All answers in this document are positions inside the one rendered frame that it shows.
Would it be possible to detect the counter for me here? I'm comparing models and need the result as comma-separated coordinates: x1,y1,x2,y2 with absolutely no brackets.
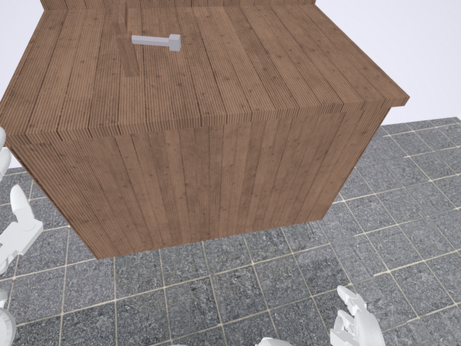
0,0,410,260

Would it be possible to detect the tap lever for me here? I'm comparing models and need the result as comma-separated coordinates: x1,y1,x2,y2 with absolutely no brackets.
132,34,181,51

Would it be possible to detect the left robot forearm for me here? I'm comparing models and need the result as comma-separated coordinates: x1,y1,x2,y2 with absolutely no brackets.
0,288,16,346

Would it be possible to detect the right robot hand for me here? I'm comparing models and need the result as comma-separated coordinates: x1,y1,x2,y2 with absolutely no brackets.
330,285,385,346

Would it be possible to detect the left robot hand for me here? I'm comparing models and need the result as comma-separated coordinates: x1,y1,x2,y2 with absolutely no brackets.
0,126,43,274

